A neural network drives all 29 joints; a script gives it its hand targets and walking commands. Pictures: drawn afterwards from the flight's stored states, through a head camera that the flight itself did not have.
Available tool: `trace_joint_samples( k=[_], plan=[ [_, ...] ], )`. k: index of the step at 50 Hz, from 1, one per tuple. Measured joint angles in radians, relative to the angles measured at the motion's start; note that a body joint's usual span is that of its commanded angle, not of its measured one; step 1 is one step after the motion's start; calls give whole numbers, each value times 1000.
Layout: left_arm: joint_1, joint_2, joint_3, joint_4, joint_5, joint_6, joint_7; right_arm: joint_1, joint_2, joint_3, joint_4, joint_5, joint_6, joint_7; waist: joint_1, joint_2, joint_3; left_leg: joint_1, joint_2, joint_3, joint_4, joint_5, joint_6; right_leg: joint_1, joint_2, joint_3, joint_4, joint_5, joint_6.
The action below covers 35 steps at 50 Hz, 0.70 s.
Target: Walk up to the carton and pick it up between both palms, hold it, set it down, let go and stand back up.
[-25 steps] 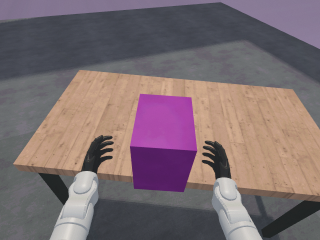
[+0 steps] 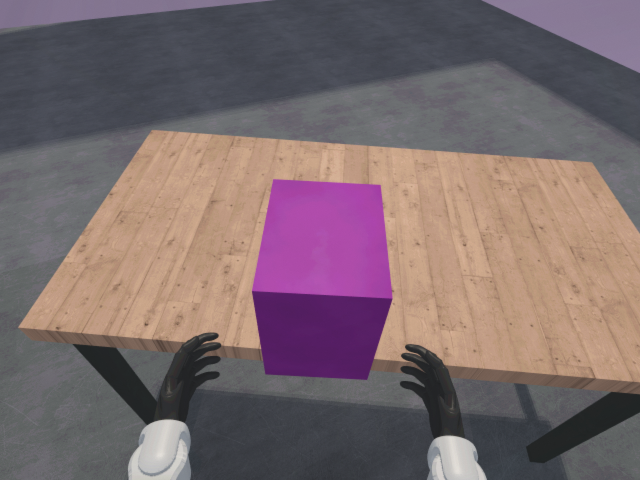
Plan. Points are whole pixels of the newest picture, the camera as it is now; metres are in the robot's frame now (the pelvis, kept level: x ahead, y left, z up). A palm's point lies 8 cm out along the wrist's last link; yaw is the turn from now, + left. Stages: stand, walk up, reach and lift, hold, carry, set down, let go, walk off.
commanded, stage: let go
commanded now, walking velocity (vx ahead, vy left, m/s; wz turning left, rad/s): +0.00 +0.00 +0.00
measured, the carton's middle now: (321, 282) +0.41 +0.00 -0.03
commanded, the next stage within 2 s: stand in 0.82 s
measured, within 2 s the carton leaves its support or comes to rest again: neither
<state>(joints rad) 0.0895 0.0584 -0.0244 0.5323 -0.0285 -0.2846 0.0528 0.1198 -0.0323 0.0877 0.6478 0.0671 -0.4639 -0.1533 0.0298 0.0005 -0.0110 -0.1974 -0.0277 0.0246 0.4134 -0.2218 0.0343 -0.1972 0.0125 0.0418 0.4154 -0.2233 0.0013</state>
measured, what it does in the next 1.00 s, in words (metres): stands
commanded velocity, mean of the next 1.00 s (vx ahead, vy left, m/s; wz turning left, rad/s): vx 0.00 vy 0.00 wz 0.00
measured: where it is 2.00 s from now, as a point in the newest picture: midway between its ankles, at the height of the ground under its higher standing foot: outside the picture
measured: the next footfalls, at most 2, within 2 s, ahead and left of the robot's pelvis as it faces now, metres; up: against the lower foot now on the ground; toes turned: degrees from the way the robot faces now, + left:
none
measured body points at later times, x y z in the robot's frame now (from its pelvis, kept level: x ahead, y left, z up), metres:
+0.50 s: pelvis +0.02 -0.01 +0.00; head +0.04 +0.00 +0.44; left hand +0.19 +0.22 -0.08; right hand +0.19 -0.24 -0.09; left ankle +0.00 +0.10 -0.74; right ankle +0.00 -0.12 -0.74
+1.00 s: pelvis +0.01 -0.02 -0.01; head +0.01 -0.02 +0.44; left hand +0.13 +0.24 -0.10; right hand +0.12 -0.28 -0.13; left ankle +0.00 +0.10 -0.74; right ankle +0.00 -0.12 -0.74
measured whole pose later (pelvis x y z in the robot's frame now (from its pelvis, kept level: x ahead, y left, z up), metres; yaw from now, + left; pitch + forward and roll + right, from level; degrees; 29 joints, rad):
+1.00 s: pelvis +0.01 -0.02 -0.01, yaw +0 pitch +2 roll +0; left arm 0.36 0.25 0.01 0.51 0.02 0.02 0.03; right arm 0.22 -0.27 -0.02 0.81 -0.04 0.02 0.00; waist 0.01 0.01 -0.05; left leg -0.29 0.00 0.01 0.58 -0.32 0.01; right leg -0.28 0.05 0.03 0.56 -0.31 -0.02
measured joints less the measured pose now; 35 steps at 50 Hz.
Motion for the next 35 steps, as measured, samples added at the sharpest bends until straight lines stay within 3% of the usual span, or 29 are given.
trace_joint_samples(
  k=[9, 17, 23, 35],
  plan=[
    [89, 59, 10, -17, -14, 51, -17, 46, -39, 8, 69, -1, -16, 24, -4, -5, -8, -15, 3, -2, 38, -33, -7, -18, 4, -1, 47, -37, -6],
    [181, 127, 26, -51, -5, 214, -34, 77, -120, -9, 155, -10, 66, 71, -12, -17, -12, -21, 6, -9, 51, -52, -14, -25, 8, -5, 62, -59, -11],
    [205, 171, 10, -133, -3, 329, -30, 78, -167, -33, 150, -16, 127, 113, -21, -33, -7, -34, 8, -19, 57, -58, -21, -35, 11, -14, 68, -68, -17],
    [169, 162, 20, -184, 24, 431, -39, 23, -168, -21, 172, -12, 167, 119, -34, -37, -25, -21, 8, -47, 37, -47, -30, -11, 13, -34, 39, -60, -24]
  ],
)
